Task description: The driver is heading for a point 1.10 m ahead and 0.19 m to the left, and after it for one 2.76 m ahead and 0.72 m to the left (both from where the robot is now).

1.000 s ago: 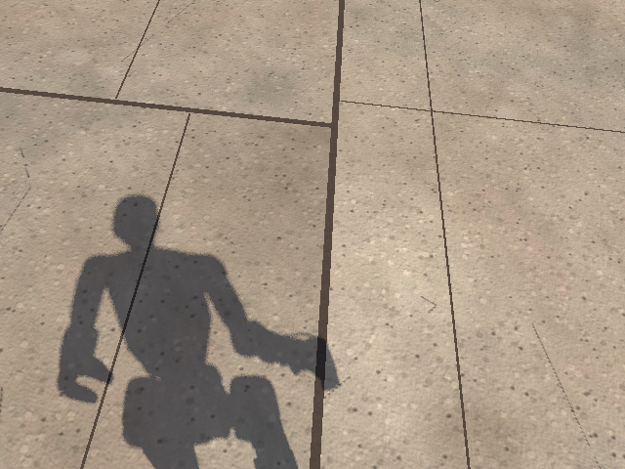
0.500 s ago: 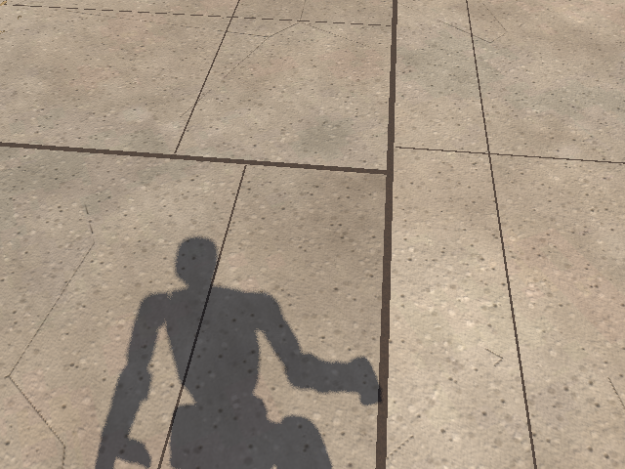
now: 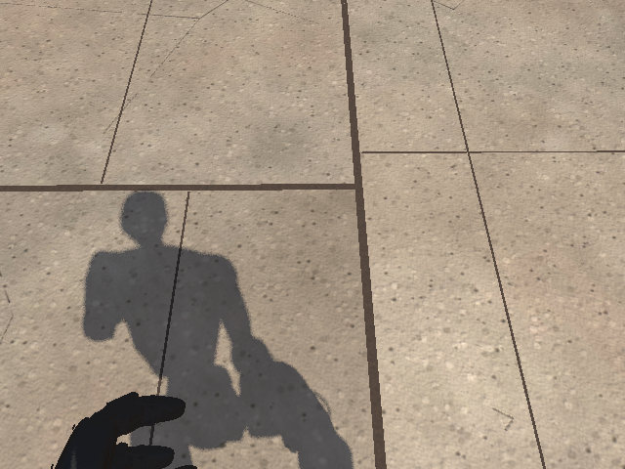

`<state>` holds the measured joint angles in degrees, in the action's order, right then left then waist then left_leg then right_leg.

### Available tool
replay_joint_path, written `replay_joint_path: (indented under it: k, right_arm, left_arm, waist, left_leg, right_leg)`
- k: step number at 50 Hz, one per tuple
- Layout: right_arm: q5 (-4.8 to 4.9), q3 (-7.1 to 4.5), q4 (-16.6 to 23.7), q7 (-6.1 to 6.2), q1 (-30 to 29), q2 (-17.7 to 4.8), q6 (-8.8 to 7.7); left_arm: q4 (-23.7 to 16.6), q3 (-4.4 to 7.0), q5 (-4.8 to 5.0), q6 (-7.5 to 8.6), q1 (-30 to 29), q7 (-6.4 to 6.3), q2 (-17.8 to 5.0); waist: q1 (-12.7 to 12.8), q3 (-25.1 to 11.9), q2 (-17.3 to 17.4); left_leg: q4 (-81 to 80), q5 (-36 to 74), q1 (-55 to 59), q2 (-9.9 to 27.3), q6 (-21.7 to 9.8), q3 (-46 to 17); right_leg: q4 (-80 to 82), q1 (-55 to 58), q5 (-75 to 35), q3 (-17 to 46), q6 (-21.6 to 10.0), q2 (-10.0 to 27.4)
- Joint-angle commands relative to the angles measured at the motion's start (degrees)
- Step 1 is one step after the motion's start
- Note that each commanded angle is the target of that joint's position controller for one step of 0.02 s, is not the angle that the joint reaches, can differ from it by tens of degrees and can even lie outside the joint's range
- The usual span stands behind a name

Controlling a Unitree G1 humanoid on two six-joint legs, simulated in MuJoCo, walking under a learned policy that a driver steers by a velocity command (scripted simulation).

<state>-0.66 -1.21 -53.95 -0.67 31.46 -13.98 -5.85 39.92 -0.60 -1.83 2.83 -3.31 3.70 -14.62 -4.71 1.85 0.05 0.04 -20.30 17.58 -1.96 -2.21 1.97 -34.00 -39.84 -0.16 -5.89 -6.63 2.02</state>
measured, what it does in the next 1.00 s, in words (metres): walks ahead, turning left: right foot, then left foot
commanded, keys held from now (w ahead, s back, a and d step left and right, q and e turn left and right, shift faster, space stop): w+shift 0.44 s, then w+q+shift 0.56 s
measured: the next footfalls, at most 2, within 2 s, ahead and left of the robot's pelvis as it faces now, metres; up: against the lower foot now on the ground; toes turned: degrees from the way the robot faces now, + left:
right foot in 0.04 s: +0.25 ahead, -0.10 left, +0.00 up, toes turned -3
left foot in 0.52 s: +0.72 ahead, +0.07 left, +0.00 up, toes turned +3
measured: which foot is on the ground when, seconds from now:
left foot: down 0.00-0.06, up 0.08-0.50, down 0.52-0.94, up 0.96-1.00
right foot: up 0.00-0.02, down 0.04-0.50, up 0.52-0.92, down 0.94-1.00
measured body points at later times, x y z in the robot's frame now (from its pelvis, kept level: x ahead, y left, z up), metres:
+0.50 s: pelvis +0.48 -0.01 -0.01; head +0.52 +0.00 +0.44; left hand +0.39 +0.26 -0.14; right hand +0.73 -0.22 -0.08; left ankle +0.68 +0.08 -0.71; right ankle +0.22 -0.09 -0.71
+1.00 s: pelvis +0.98 +0.02 +0.00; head +1.01 +0.03 +0.45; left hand +1.14 +0.31 -0.06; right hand +1.05 -0.28 -0.13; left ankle +0.73 +0.06 -0.63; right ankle +1.12 -0.08 -0.72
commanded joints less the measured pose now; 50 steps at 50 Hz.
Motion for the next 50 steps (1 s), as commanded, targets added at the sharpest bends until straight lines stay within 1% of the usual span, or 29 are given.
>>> replay_joint_path:
  k: [1, 2, 3, 4, 5, 7, 10, 14, 16, 19, 22, 24, 25, 26, 27, 28, 29, 30, 31, 32, 34, 38, 43, 45, 46, 47, 48, 49, 50]
  right_arm:
    - [-1.61, -3.07, 1.31, 1.53, -2.20, -14.26, 0.71]
    - [-1.72, -3.08, 1.83, 1.85, -4.68, -13.97, 1.36]
    - [-0.90, -1.65, 4.00, 1.03, -2.19, -7.71, 1.03]
    - [1.16, -0.77, 5.89, -0.31, 0.62, -3.35, -0.22]
    - [0.87, -1.58, 7.03, 0.25, -7.05, -7.90, -0.41]
    - [0.42, -1.03, 8.48, -0.01, -13.14, -6.76, -0.65]
    - [-1.69, -0.20, 8.91, -1.67, -12.46, -3.81, 1.99]
    - [-1.90, 0.51, 14.04, -2.45, -25.81, -4.34, 2.78]
    - [-1.41, 1.14, 15.65, -3.01, -30.68, -3.83, 2.17]
    - [-0.63, 1.54, 16.60, -3.34, -35.32, -3.63, 1.80]
    - [-1.21, 0.65, 16.43, -2.28, -34.18, -6.15, 1.63]
    - [-1.05, -0.82, 12.78, -1.16, -21.44, -9.50, 1.86]
    - [-0.92, -1.91, 8.51, -0.39, -8.90, -11.16, 2.11]
    - [-1.43, -3.42, 6.18, 0.55, 1.35, -14.62, 2.58]
    - [-2.62, -5.39, 5.82, 0.58, -0.87, -20.72, 2.73]
    - [-0.78, -5.58, 5.95, -0.31, -3.42, -17.33, 3.14]
    - [-0.92, -5.32, 5.93, -0.39, -7.99, -15.15, 2.64]
    - [-0.65, -4.85, 5.03, -0.52, -8.67, -12.08, 2.40]
    - [-0.65, -4.31, 4.20, -0.13, -9.21, -10.04, 2.25]
    - [-0.54, -3.48, 3.31, 0.29, -9.47, -7.84, 2.14]
    - [0.32, -3.42, 3.08, 0.49, -9.04, -8.19, 1.32]
    - [0.27, -4.52, 4.82, 0.11, -9.16, -10.69, 0.17]
    - [1.37, -5.89, 4.94, -0.30, -5.41, -13.23, 0.30]
    - [0.85, -6.40, 5.10, 0.23, -5.24, -15.37, 0.73]
    - [0.49, -6.76, 5.47, 0.14, -6.88, -17.00, 0.79]
    - [0.18, -6.06, 6.60, -0.07, -8.97, -14.26, 0.36]
    - [0.81, -3.56, 9.15, 0.35, -8.01, -3.64, -0.02]
    - [2.84, -2.73, 12.40, 0.50, -2.86, -4.65, 0.43]
    - [1.17, -3.20, 10.51, 0.96, -9.13, -8.58, 1.71]
  left_arm:
    - [0.72, 3.02, 0.19, 0.52, 14.03, -2.03, -8.69]
    - [4.70, 4.21, -0.14, 0.66, 26.92, -2.98, -11.01]
    - [6.30, 6.00, -1.77, 0.70, 34.15, -4.09, -16.30]
    - [6.26, 6.84, -1.55, 0.67, 32.70, -3.61, -18.48]
    - [6.34, 6.62, -0.70, 0.82, 27.55, -2.98, -14.78]
    - [7.57, 5.45, -0.53, 1.90, 22.74, -2.83, -8.88]
    - [9.81, 3.79, 0.16, 3.08, 21.98, -3.20, -4.30]
    - [11.29, 4.06, 1.25, 4.56, 25.34, -2.52, -6.11]
    - [11.49, 4.03, 1.91, 5.19, 26.13, -2.29, -6.28]
    - [13.44, 4.18, 2.77, 5.84, 30.44, -2.67, -8.43]
    - [14.47, 4.51, 1.50, 4.94, 31.64, -3.46, -11.52]
    - [14.83, 5.31, -0.62, 3.10, 30.63, -4.80, -14.27]
    - [14.52, 5.53, -1.33, 1.96, 28.71, -5.37, -14.42]
    - [13.47, 5.03, -1.75, 1.83, 28.49, -5.52, -11.93]
    - [10.39, 2.64, 0.90, 2.93, 35.47, -3.19, -1.39]
    - [9.34, 3.33, 0.96, 4.40, 29.72, -3.39, -6.79]
    - [6.61, 3.15, 1.10, 5.19, 21.86, -3.62, -7.46]
    - [5.51, 2.60, 0.35, 5.69, 18.66, -3.65, -6.98]
    - [4.58, 2.26, -0.50, 5.38, 16.68, -3.46, -5.83]
    - [3.17, 1.98, -1.44, 4.40, 16.18, -3.09, -5.05]
    - [1.53, 1.60, -2.49, 2.49, 15.18, -2.55, -4.10]
    - [-5.03, 0.07, -1.22, 2.05, 0.82, -1.40, -3.64]
    - [-6.65, 0.69, 0.19, 2.29, -1.85, -1.94, -6.16]
    - [-4.90, 2.24, 0.11, 2.60, 5.41, -3.09, -9.46]
    - [-2.62, 3.34, 0.07, 2.83, 14.87, -3.99, -11.35]
    - [-0.76, 4.77, -0.79, 2.96, 26.45, -5.31, -14.69]
    - [0.38, 5.82, -3.13, 3.00, 34.04, -6.08, -18.60]
    - [0.08, 6.69, -2.38, 2.47, 28.70, -5.28, -20.79]
    - [-1.50, 5.63, -1.92, 2.18, 21.56, -4.90, -13.07]
  waist:
    - [12.22, -7.23, 8.62]
    - [18.39, -12.73, 7.11]
    - [17.03, -20.08, -2.32]
    - [11.55, -26.61, -15.98]
    - [12.04, -17.89, -7.83]
    - [8.36, -5.08, 1.52]
    - [2.54, 0.34, -1.92]
    - [3.72, 8.02, -1.46]
    - [4.45, 8.47, -0.35]
    - [6.25, 8.36, -0.16]
    - [4.85, 2.94, -3.08]
    - [-1.50, -5.59, -7.23]
    - [-7.31, -11.10, -6.91]
    - [-10.38, -16.61, -5.08]
    - [-0.65, -21.27, 17.23]
    - [-2.82, -22.66, 11.34]
    - [-1.51, -12.02, 5.58]
    - [-0.18, -8.26, -1.27]
    - [1.88, -4.26, -2.74]
    - [4.50, -2.19, -1.98]
    - [6.56, 0.15, -0.69]
    - [4.40, 6.64, 0.77]
    - [1.29, 2.13, 2.62]
    - [4.63, -4.02, 2.63]
    - [10.09, -9.39, 1.82]
    - [15.67, -15.68, 0.88]
    - [14.94, -22.15, -12.99]
    - [8.65, -27.26, -25.25]
    - [8.88, -15.74, -12.07]
  left_leg:
    - [28.07, 79.15, -8.07, 15.03, -5.12, 0.89]
    - [45.04, 71.01, -16.14, 13.23, -4.56, 1.99]
    - [67.26, 41.76, -34.27, 7.93, -4.39, 1.80]
    - [83.49, -4.13, -52.41, -2.81, -3.08, -5.29]
    - [86.13, -0.50, -59.97, 0.76, -4.96, -9.00]
    - [78.95, 5.96, -58.14, 5.99, -5.03, -7.51]
    - [72.08, 5.38, -52.71, 9.12, -2.81, -7.51]
    - [57.92, 15.47, -60.21, 11.13, -0.24, -2.19]
    - [45.31, 24.98, -53.79, 9.79, -0.31, 0.63]
    - [35.02, 33.87, -47.57, 6.87, -2.56, 4.04]
    - [31.34, 26.55, -44.53, 1.65, -4.63, 6.19]
    - [32.58, 15.95, -33.89, -2.85, -6.47, 6.71]
    - [30.91, 13.11, -22.49, -3.66, -7.67, 6.90]
    - [35.29, 1.80, -8.05, 3.00, -9.50, -1.57]
    - [27.50, -11.00, 9.55, 19.65, -20.15, -37.27]
    - [16.11, -11.32, 10.04, 19.70, -21.00, -53.50]
    - [15.85, -3.76, 2.24, 17.66, -18.83, -42.88]
    - [15.36, 2.92, -6.43, 15.72, -17.33, -36.69]
    - [14.39, 6.58, -14.52, 12.83, -16.00, -31.48]
    - [13.41, 8.46, -20.97, 10.49, -15.51, -28.42]
    - [11.18, 7.73, -27.17, 8.57, -16.30, -26.05]
    - [4.61, 11.05, -40.82, 4.41, -14.70, -21.09]
    - [9.63, 30.12, -30.13, 5.62, -9.38, -21.58]
    - [22.93, 45.78, -24.15, 5.30, -7.03, -21.17]
    - [35.61, 47.16, -26.51, 3.30, -5.88, -19.93]
    - [51.95, 38.24, -35.33, 0.70, -5.09, -18.26]
    - [71.75, -6.70, -50.10, -4.24, -5.14, -13.56]
    - [82.09, -7.72, -59.58, -3.91, -5.23, -10.01]
    - [82.98, -0.70, -63.19, 1.28, -5.28, -8.33]
  right_leg:
    - [-0.47, 25.96, 11.24, -2.04, -3.05, -7.55]
    - [2.06, 41.21, 11.84, 0.30, -4.24, -5.47]
    - [2.64, 58.47, 34.12, 17.99, -6.67, 8.60]
    - [15.02, 66.73, 49.46, 53.02, -11.98, 20.47]
    - [19.22, 61.81, 44.97, 51.71, -10.21, 17.41]
    - [20.78, 43.54, 28.14, 34.09, -8.13, 13.97]
    - [26.03, 28.84, 25.50, 23.91, -5.90, 9.00]
    - [33.37, 25.14, 14.66, 14.27, -6.32, 5.46]
    - [34.69, 23.39, 5.11, 8.84, -4.96, 2.77]
    - [38.52, 30.78, -10.97, 6.38, -4.00, 5.02]
    - [28.90, 45.99, -41.12, 4.22, -2.27, 7.25]
    - [10.27, 51.13, -57.59, 1.69, -0.78, 9.18]
    - [-6.09, 48.28, -56.33, -0.30, -0.01, 8.33]
    - [-26.34, 36.16, -41.44, -0.06, 0.14, 6.44]
    - [-51.13, 7.58, 17.43, 2.27, 3.86, -4.92]
    - [-55.37, -1.28, 22.72, 9.65, 2.86, -5.84]
    - [-52.36, -5.28, 16.41, 11.36, 2.02, -1.36]
    - [-47.16, -2.52, 14.68, 10.93, 1.92, 0.76]
    - [-42.98, 0.21, 14.92, 10.87, 2.50, 2.36]
    - [-39.92, 3.07, 16.04, 10.86, 3.74, 2.89]
    - [-33.98, 3.58, 19.48, 10.19, 6.08, 3.92]
    - [-10.58, 9.57, 4.57, 5.92, 9.60, 3.51]
    - [3.16, 20.36, -6.94, 5.99, 8.02, -0.10]
    - [4.73, 28.88, 2.06, 5.99, 6.82, -2.75]
    - [4.45, 39.37, 6.30, 5.37, 6.30, -2.51]
    - [1.89, 53.14, 16.29, 10.96, 5.27, 4.38]
    - [6.10, 65.91, 35.69, 31.93, 3.63, 21.49]
    - [19.19, 65.84, 44.52, 60.47, -1.78, 28.42]
    - [20.40, 56.53, 48.89, 50.57, -1.35, 23.77]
